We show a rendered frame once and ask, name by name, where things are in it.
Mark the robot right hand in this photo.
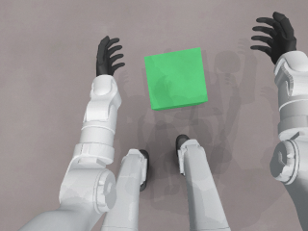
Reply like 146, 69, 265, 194
250, 12, 296, 64

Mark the robot left forearm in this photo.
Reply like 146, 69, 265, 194
59, 74, 122, 203

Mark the right robot upper arm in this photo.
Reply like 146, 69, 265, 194
269, 139, 308, 231

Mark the left robot upper arm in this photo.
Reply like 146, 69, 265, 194
17, 167, 117, 231

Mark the robot left hand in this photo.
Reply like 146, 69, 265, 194
96, 36, 125, 77

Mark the carton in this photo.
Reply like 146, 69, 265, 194
144, 47, 208, 111

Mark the right robot foot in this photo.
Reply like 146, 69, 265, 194
175, 134, 189, 176

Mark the robot right shin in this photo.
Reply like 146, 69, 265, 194
181, 139, 206, 156

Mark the robot right forearm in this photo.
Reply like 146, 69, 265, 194
273, 50, 308, 142

